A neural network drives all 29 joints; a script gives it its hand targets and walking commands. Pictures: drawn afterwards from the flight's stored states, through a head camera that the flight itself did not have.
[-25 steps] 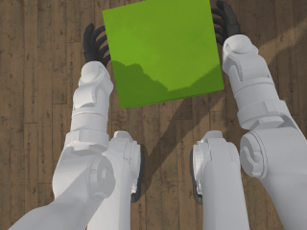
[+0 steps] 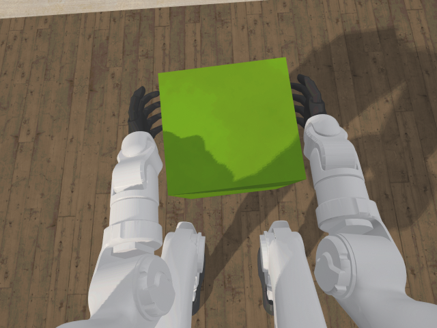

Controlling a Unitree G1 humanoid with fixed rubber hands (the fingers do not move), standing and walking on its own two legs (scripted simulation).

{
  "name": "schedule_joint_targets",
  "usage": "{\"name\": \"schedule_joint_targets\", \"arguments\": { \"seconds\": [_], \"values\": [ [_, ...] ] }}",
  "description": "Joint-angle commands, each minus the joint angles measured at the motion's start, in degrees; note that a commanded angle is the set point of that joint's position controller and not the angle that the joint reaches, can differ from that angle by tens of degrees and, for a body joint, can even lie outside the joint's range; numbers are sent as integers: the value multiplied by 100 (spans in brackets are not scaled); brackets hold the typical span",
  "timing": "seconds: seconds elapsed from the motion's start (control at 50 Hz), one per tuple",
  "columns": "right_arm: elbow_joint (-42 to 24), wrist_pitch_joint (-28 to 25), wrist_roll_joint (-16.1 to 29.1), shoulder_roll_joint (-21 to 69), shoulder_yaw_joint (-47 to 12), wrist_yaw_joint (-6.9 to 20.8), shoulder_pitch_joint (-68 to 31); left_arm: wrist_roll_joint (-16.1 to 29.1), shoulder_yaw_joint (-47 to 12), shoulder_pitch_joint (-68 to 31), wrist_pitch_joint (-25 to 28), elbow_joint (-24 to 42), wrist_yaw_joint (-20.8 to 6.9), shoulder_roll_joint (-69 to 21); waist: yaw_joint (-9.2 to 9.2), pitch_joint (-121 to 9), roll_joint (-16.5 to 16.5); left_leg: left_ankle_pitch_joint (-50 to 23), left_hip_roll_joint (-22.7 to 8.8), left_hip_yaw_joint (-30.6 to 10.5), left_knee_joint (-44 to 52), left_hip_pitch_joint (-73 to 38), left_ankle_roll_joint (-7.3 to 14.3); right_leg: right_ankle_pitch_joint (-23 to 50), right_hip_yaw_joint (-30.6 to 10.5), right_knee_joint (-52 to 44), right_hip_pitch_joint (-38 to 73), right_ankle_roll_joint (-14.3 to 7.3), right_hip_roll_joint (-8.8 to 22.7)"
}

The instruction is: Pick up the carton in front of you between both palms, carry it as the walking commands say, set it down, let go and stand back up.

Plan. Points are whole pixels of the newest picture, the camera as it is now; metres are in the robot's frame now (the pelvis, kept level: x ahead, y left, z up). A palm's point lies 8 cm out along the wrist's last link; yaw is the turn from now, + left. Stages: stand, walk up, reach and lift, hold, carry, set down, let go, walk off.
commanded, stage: reach and lift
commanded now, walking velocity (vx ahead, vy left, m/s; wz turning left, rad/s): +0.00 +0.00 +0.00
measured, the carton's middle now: (228, 142) +0.46 +0.00 -0.13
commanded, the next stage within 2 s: none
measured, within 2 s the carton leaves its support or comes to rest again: neither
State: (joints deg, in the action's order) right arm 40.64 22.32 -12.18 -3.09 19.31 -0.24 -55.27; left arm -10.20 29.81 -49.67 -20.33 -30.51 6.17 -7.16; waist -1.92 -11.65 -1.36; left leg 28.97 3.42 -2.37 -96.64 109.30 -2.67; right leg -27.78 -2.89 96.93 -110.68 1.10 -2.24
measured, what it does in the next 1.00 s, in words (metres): rises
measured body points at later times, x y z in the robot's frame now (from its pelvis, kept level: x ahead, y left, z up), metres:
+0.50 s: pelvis +0.05 +0.00 +0.14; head +0.17 -0.02 +0.57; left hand +0.43 +0.15 +0.11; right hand +0.44 -0.15 +0.10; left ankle +0.10 +0.13 -0.48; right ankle +0.10 -0.12 -0.48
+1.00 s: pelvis +0.09 +0.01 +0.25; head +0.08 +0.00 +0.70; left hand +0.41 +0.15 +0.26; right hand +0.39 -0.15 +0.25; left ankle +0.10 +0.13 -0.48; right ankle +0.10 -0.12 -0.48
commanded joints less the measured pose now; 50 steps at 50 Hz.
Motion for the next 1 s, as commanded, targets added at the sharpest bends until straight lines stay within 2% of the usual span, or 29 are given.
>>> {"name": "schedule_joint_targets", "arguments": {
  "seconds": [0.0,0.1,0.3,0.6,0.8,0.98],
  "values": [
    [-369,-177,1127,6453,-3020,1359,-3387,1014,-3876,-3663,-121,-427,-1613,-5942,-7,-5775,511,-1103,744,608,1250,-3163,28,1152,566,-1256,4070,-22,-734],
    [-381,-175,1083,6615,-3073,1285,-2837,991,-3944,-3124,-109,-500,-1653,-5980,11,-5231,543,-1047,743,532,1701,-3471,66,1165,461,-1757,4601,1,-737],
    [-344,-294,874,6790,-2970,1193,-1838,733,-3829,-2089,-18,-728,-1734,-6019,61,-4209,342,-1099,678,322,2785,-4459,141,1292,208,-2845,5724,-51,-690],
    [-914,-281,876,6854,-3412,1184,-387,568,-4205,-454,-55,-510,-1795,-6080,85,-2974,240,-1874,484,-62,4621,-6769,239,2005,-74,-4601,7779,-114,-551],
    [-1429,89,962,6806,-3667,1238,497,583,-4557,484,-435,-119,-1862,-6069,140,-1956,185,-2674,331,-210,5891,-8485,259,2677,-178,-5875,9155,-133,-425],
    [-2147,765,1091,6683,-3912,1337,928,700,-4693,1036,-1055,373,-1953,-6101,190,-845,78,-2940,180,-278,6994,-9800,252,2789,-117,-6965,10223,-117,-323]
  ]
}}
